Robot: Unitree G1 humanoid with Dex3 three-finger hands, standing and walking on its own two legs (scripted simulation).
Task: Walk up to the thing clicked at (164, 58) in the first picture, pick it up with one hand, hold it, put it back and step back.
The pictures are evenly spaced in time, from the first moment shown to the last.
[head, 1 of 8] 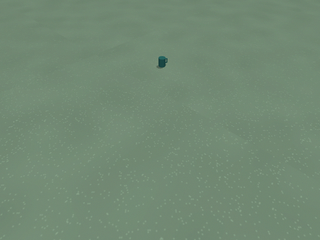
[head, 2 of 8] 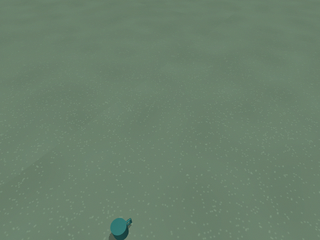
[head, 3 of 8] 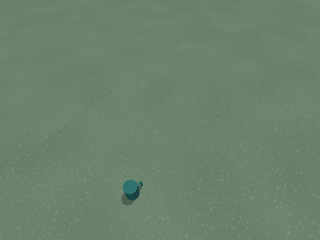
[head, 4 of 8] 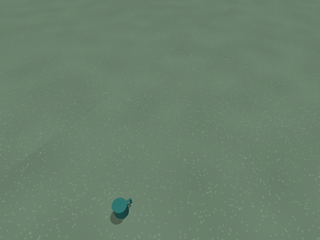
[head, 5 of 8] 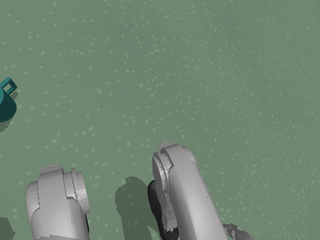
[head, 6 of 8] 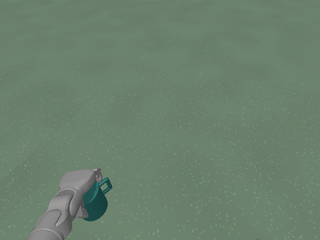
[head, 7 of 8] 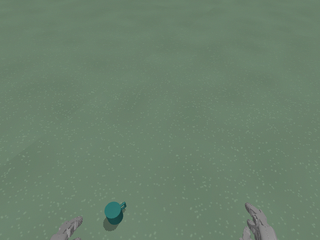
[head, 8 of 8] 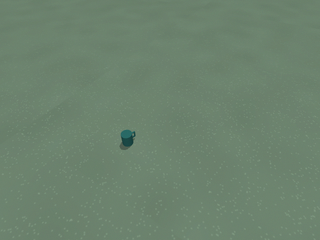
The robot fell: no
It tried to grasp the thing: yes
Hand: left
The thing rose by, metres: 0.63
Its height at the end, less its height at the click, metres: +0.00
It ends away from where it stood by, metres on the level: 0.03
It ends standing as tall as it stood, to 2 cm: yes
